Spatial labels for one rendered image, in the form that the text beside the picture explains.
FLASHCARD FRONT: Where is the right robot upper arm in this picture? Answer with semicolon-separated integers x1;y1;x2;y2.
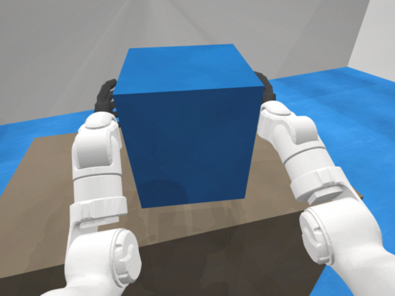
299;197;395;296

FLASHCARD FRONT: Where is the right robot hand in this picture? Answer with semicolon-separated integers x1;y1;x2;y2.
254;72;276;105

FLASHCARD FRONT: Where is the robot left forearm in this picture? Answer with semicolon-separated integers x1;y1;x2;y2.
64;112;128;282

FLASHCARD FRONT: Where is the pedestal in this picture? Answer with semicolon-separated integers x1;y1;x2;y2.
0;127;363;296

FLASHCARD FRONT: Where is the carton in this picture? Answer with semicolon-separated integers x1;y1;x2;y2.
112;44;264;208

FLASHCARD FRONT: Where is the left robot hand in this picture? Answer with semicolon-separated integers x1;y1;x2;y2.
94;79;120;128

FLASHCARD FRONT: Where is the left robot upper arm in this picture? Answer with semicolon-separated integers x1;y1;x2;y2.
40;228;141;296

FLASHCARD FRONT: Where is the robot right forearm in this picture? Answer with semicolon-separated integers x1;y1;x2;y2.
257;101;383;245

